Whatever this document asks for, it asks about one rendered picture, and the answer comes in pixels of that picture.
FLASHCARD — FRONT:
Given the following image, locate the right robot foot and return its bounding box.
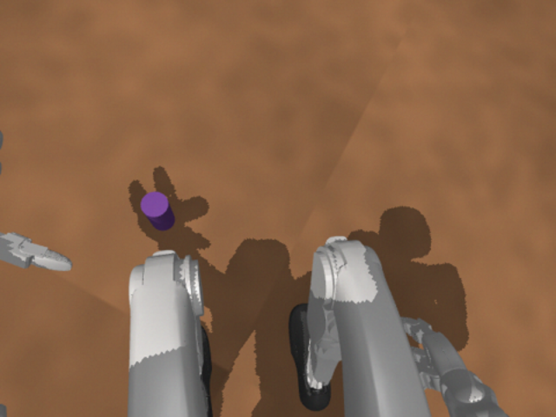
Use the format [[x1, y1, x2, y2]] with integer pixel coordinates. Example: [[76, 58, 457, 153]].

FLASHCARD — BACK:
[[288, 303, 331, 411]]

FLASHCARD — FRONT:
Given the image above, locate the left robot hand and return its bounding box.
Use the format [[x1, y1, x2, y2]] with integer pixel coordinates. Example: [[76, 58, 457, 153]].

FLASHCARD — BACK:
[[0, 131, 72, 271]]

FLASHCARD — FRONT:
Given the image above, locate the right robot arm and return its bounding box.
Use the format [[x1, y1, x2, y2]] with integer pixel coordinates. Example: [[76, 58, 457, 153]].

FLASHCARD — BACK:
[[440, 369, 510, 417]]

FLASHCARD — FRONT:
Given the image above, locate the right robot hand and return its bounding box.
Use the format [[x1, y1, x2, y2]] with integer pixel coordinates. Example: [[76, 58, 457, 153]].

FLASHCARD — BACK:
[[401, 317, 467, 392]]

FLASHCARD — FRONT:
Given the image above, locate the can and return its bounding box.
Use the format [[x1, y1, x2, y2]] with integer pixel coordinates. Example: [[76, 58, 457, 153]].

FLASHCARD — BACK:
[[141, 192, 175, 231]]

